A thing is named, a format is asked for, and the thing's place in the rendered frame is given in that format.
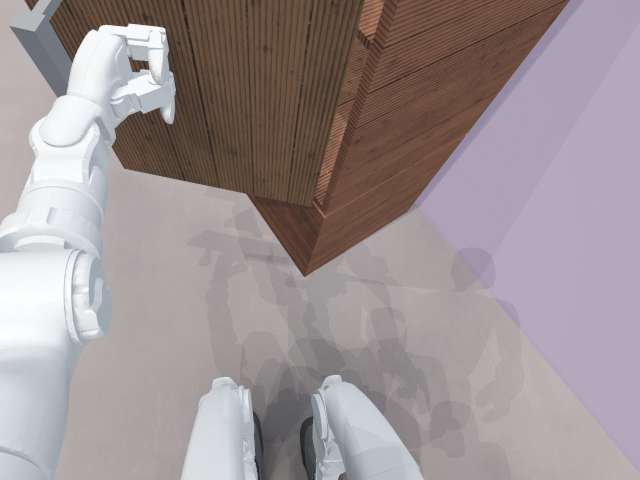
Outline robot left hand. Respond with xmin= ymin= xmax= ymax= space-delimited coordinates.
xmin=66 ymin=24 xmax=176 ymax=129

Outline right robot shin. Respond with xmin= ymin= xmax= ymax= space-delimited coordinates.
xmin=312 ymin=375 xmax=346 ymax=480

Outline robot left forearm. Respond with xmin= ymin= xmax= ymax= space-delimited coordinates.
xmin=0 ymin=95 xmax=116 ymax=261

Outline cupboard door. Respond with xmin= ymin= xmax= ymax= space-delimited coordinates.
xmin=25 ymin=0 xmax=365 ymax=207

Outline handle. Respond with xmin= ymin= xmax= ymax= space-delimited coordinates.
xmin=9 ymin=0 xmax=72 ymax=98

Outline robot left upper arm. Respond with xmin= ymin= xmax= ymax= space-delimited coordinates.
xmin=0 ymin=249 xmax=113 ymax=480

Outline left robot thigh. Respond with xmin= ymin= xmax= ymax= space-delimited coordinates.
xmin=180 ymin=385 xmax=254 ymax=480

